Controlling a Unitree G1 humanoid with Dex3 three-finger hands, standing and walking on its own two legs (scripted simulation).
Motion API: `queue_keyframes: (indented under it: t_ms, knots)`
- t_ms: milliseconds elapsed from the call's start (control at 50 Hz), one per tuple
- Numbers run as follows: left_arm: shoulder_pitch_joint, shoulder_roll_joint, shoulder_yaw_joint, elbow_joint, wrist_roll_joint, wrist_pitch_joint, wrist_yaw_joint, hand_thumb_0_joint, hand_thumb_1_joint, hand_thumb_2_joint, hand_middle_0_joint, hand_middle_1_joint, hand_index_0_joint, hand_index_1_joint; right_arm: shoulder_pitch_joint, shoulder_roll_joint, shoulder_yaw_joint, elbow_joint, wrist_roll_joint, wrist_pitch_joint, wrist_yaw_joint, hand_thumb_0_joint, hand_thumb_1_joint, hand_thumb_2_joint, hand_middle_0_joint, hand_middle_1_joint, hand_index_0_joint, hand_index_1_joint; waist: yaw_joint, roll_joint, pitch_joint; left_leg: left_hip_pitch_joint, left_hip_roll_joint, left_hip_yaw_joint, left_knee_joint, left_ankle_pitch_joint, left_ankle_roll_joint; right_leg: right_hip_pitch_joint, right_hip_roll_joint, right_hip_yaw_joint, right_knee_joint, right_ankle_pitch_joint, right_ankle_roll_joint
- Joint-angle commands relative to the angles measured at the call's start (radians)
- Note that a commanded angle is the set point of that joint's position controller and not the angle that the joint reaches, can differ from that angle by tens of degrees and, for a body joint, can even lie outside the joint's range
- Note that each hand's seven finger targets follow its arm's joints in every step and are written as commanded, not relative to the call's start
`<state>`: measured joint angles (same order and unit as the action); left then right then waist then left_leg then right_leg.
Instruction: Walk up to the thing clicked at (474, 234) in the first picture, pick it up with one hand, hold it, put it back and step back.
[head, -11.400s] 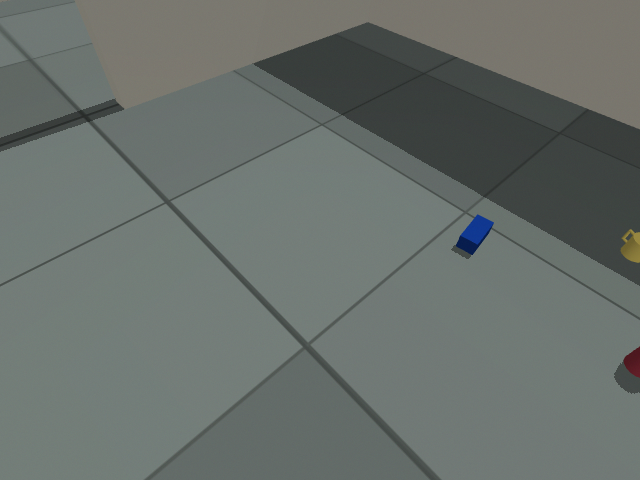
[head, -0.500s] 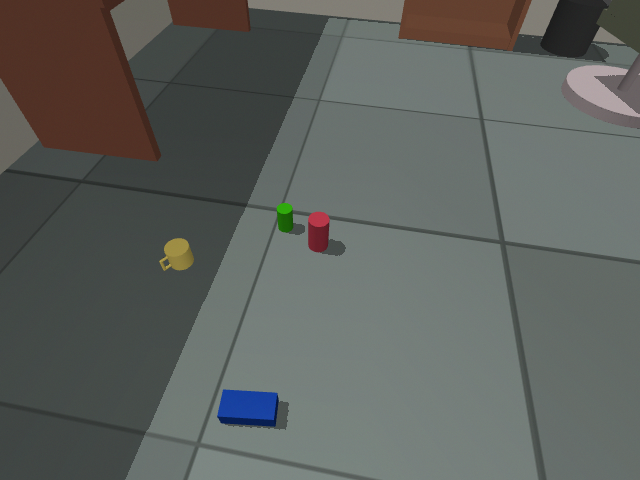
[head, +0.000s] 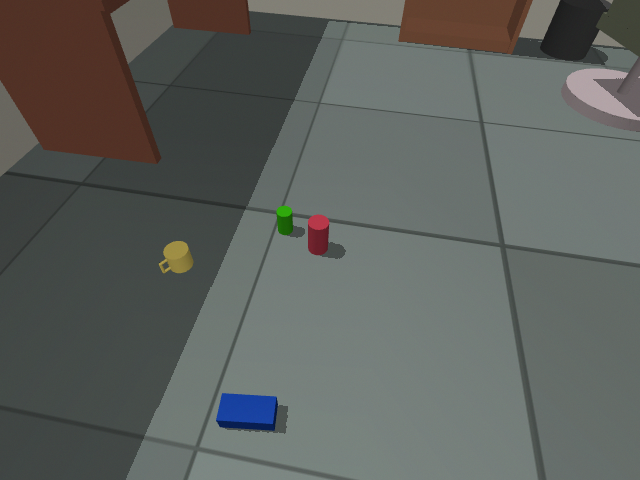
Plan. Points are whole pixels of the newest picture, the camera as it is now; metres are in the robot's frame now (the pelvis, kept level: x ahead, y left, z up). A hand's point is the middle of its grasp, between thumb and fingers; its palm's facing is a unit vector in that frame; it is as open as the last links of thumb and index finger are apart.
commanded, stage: rise first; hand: left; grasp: from above
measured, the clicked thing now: (248, 411) +0.43 +0.22 -0.75
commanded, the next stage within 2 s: none
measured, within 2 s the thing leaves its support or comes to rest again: neither
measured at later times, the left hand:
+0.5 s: hand out of the picture +0.13 +0.25 -0.19, palm faces -0.08 -0.92 -0.38, open 12.0 cm
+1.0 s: hand out of the picture +0.12 +0.26 -0.25, palm faces -0.19 -0.87 -0.46, open 14.2 cm
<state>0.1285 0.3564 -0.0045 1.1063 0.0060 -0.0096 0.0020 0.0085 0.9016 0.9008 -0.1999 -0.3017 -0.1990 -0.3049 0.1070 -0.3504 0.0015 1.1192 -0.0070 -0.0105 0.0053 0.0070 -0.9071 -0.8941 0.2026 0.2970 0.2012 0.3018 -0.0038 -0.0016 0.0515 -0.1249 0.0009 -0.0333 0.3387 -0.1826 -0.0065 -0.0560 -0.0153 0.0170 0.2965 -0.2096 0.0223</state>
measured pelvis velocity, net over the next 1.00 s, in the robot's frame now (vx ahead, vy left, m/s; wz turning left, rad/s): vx -0.02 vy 0.01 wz -0.02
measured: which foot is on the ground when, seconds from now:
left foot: down 0.00-1.00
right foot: down 0.00-1.00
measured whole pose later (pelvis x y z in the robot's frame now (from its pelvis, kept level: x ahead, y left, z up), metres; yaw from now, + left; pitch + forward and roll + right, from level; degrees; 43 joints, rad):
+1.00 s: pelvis -0.02 +0.01 -0.11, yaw -1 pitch +20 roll -3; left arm 0.28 0.33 0.13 0.41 0.25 0.21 0.00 0.00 -0.55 0.99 -0.08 -1.05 -0.07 -1.06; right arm 0.18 -0.23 -0.02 0.52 0.00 -0.14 -0.02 0.01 -0.91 -0.90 0.20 0.30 0.20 0.30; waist -0.03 0.01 -0.14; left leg -1.04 0.01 -0.06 1.23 -0.55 -0.01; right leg -0.96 0.02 0.00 1.19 -0.58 0.03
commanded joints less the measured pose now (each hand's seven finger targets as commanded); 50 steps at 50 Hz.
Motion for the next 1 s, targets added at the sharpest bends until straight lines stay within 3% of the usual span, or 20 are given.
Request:
queue_keyframes:
  t_ms: [0,40,60,80,100,120,140,180,200,220,240,280,320,340,420,520,660,820,840,980]
  knots:
    - [-0.022,0.211,0.046,-0.05,0.004,-0.02,0.013,0.0,0.9,0.9,-0.2,-0.3,-0.2,-0.301,-0.025,-0.217,-0.042,-0.056,0.003,-0.018,-0.018,0.0,-0.9,-0.9,0.2,0.3,0.2,0.3,0.002,0.001,-0.073,0.044,0.121,-0.079,-0.028,0.251,0.027,-0.011,-0.118,0.064,-0.031,0.214,-0.038]
    - [-0.026,0.212,0.047,-0.05,0.005,-0.02,0.014,0.0,0.9,0.9,-0.2,-0.3,-0.2,-0.301,-0.022,-0.215,-0.042,-0.057,0.003,-0.017,-0.017,0.0,-0.9,-0.9,0.2,0.3,0.2,0.3,-0.002,0.003,-0.063,0.031,0.119,-0.08,-0.036,0.219,0.025,-0.015,-0.117,0.063,-0.037,0.186,-0.039]
    - [-0.027,0.211,0.047,-0.051,0.004,-0.02,0.014,0.0,0.881,0.868,-0.181,-0.38,-0.207,-0.381,-0.02,-0.218,-0.043,-0.055,0.003,-0.016,-0.016,0.0,-0.924,-0.915,0.2,0.303,0.2,0.303,-0.002,0.002,-0.058,0.027,0.118,-0.081,-0.042,0.201,0.025,-0.018,-0.116,0.065,-0.039,0.166,-0.038]
    - [-0.378,0.033,0.042,-0.402,-0.048,-0.114,0.026,0.0,0.801,0.909,-0.246,-0.46,-0.217,-0.461,-0.018,-0.048,-0.002,-0.34,0.065,-0.065,-0.034,0.0,-0.939,-0.908,0.2,0.301,0.2,0.301,-0.112,0.022,-0.024,-0.075,-0.01,0.063,0.028,0.041,0.013,-0.272,0.015,-0.022,0.047,0.112,-0.029]
    - [-0.507,0.089,0.067,-0.339,-0.049,-0.104,0.03,0.0,0.721,0.933,-0.196,-0.54,-0.168,-0.541,0.037,-0.077,-0.007,-0.282,0.068,-0.064,-0.043,0.0,-0.892,-0.899,0.199,0.3,0.199,0.3,-0.084,0.024,-0.05,-0.073,-0.019,0.062,0.039,0.0,0.014,-0.234,0.012,-0.029,0.053,0.065,-0.029]
    - [-0.326,0.13,0.108,-0.133,-0.03,-0.057,0.031,0.0,0.641,0.949,-0.16,-0.62,-0.135,-0.621,0.069,-0.104,-0.02,-0.266,0.062,-0.052,-0.047,0.0,-0.885,-0.899,0.199,0.3,0.199,0.3,-0.078,-0.041,-0.026,-0.121,-0.02,0.058,0.065,-0.029,0.019,-0.255,0.023,-0.04,0.063,0.024,-0.034]
    - [-0.255,0.16,0.134,-0.087,-0.015,-0.041,0.014,0.0,0.561,0.916,-0.15,-0.7,-0.143,-0.701,0.07,-0.111,-0.035,-0.3,0.059,-0.043,-0.045,0.0,-0.88,-0.895,0.199,0.3,0.199,0.3,-0.042,-0.043,-0.027,-0.158,-0.009,0.061,0.104,-0.01,0.018,-0.266,0.027,-0.049,0.101,0.018,-0.033]
    - [-0.308,0.276,0.194,-0.171,0.028,-0.051,-0.004,0.0,0.401,0.93,-0.129,-0.844,-0.134,-0.839,0.101,-0.114,-0.064,-0.336,0.045,-0.048,-0.056,0.0,-0.902,-0.9,0.2,0.3,0.2,0.3,-0.019,-0.011,-0.184,-0.163,-0.014,0.056,0.17,0.04,0.019,-0.276,0.022,-0.032,0.174,0.068,-0.035]
    - [-0.255,0.271,0.207,-0.147,0.052,-0.046,-0.017,0.0,0.321,0.909,-0.097,-0.921,-0.12,-0.896,0.104,-0.107,-0.075,-0.365,0.036,-0.054,-0.051,0.0,-0.884,-0.894,0.199,0.3,0.2,0.3,-0.02,0.014,-0.23,-0.185,-0.018,0.053,0.21,0.076,0.015,-0.276,0.02,-0.031,0.22,0.106,-0.036]
    - [-0.141,0.223,0.205,-0.075,0.082,-0.029,-0.032,0.0,0.241,0.921,-0.091,-0.978,-0.121,-0.946,0.129,-0.1,-0.082,-0.372,0.024,-0.053,-0.042,0.0,-0.936,-0.908,0.2,0.3,0.2,0.3,-0.004,-0.003,-0.254,-0.225,-0.022,0.047,0.251,0.091,0.014,-0.29,0.022,-0.032,0.266,0.119,-0.037]
    - [-0.075,0.203,0.208,-0.094,0.098,-0.019,-0.042,0.0,0.161,0.934,-0.08,-1.011,-0.111,-0.978,0.13,-0.098,-0.089,-0.402,0.024,-0.052,-0.035,0.0,-0.944,-0.909,0.2,0.3,0.2,0.3,0.023,0.032,-0.295,-0.231,-0.023,0.045,0.275,0.112,0.008,-0.297,0.027,-0.035,0.302,0.118,-0.044]
    - [-0.074,0.218,0.231,-0.209,0.12,0.005,-0.034,0.0,0.001,0.968,-0.072,-1.036,-0.094,-1.012,0.116,-0.093,-0.095,-0.467,0.029,-0.052,-0.032,0.0,-0.955,-0.912,0.2,0.3,0.2,0.3,0.047,0.104,-0.36,-0.211,-0.021,0.042,0.269,0.124,-0.005,-0.288,0.034,-0.038,0.315,0.099,-0.051]
    - [-0.059,0.137,0.183,-0.206,0.131,0.058,-0.023,0.0,-0.159,0.977,-0.083,-1.039,-0.094,-1.028,0.097,-0.08,-0.086,-0.506,0.033,-0.049,-0.026,0.0,-0.94,-0.909,0.2,0.3,0.2,0.3,0.028,0.088,-0.279,-0.281,-0.016,0.036,0.275,0.059,-0.009,-0.344,0.041,-0.044,0.319,0.034,-0.049]
    - [-0.114,0.147,0.176,-0.263,0.141,0.079,-0.019,0.0,-0.239,0.988,-0.078,-1.051,-0.086,-1.042,0.078,-0.078,-0.083,-0.532,0.038,-0.05,-0.027,0.0,-0.941,-0.91,0.2,0.3,0.2,0.3,0.018,0.074,-0.271,-0.301,-0.014,0.031,0.289,0.034,-0.004,-0.366,0.042,-0.046,0.325,0.014,-0.049]
    - [-0.077,0.133,0.182,-0.345,0.14,0.146,0.0,0.0,-0.557,0.992,-0.091,-1.054,-0.083,-1.061,0.078,-0.066,-0.083,-0.59,0.038,-0.065,-0.022,0.0,-0.907,-0.902,0.201,0.3,0.2,0.3,0.0,0.011,-0.245,-0.417,-0.008,0.032,0.366,-0.087,0.008,-0.477,0.045,-0.046,0.386,-0.102,-0.043]
    - [-0.082,0.172,0.225,-0.52,0.165,0.133,0.006,0.0,-0.59,1.004,-0.079,-1.064,-0.07,-1.072,0.106,-0.048,-0.09,-0.628,0.03,-0.108,-0.029,0.0,-0.904,-0.901,0.201,0.3,0.2,0.3,-0.013,0.031,-0.328,-0.478,-0.002,0.028,0.49,-0.086,0.012,-0.577,0.041,-0.042,0.514,-0.103,-0.04]
    - [0.058,0.166,0.226,-0.704,0.203,0.155,0.004,0.0,-0.588,1.026,-0.07,-1.056,-0.054,-1.072,0.105,-0.04,-0.092,-0.665,0.022,-0.14,-0.048,0.0,-0.91,-0.904,0.201,0.3,0.2,0.3,-0.015,0.085,-0.403,-0.51,0.008,0.022,0.574,-0.059,0.012,-0.659,0.041,-0.04,0.609,-0.079,-0.042]
    - [0.155,0.134,0.202,-0.785,0.233,0.198,0.005,0.0,-0.557,0.972,-0.07,-1.061,-0.071,-1.059,0.101,-0.032,-0.088,-0.698,0.012,-0.161,-0.051,0.0,-0.902,-0.9,0.201,0.3,0.2,0.3,-0.037,0.063,-0.423,-0.592,0.011,0.012,0.688,0.013,0.019,-0.74,0.042,-0.049,0.695,-0.025,-0.039]
    - [0.169,0.13,0.208,-0.78,0.233,0.199,0.009,0.0,-0.558,0.975,-0.075,-1.049,-0.073,-1.049,0.095,-0.029,-0.084,-0.7,0.011,-0.164,-0.049,0.0,-0.902,-0.9,0.201,0.3,0.2,0.3,-0.029,0.068,-0.405,-0.616,0.011,0.008,0.694,0.0,0.016,-0.755,0.042,-0.052,0.711,-0.042,-0.041]
    - [0.163,0.152,0.207,-0.851,0.268,0.173,0.017,0.0,-0.611,0.993,-0.09,-1.027,-0.077,-1.039,0.082,-0.036,-0.09,-0.72,0.011,-0.178,-0.035,0.0,-0.928,-0.907,0.201,0.3,0.2,0.3,-0.033,0.096,-0.471,-0.674,0.015,-0.009,0.782,0.015,0.014,-0.871,0.048,-0.056,0.824,-0.056,-0.046]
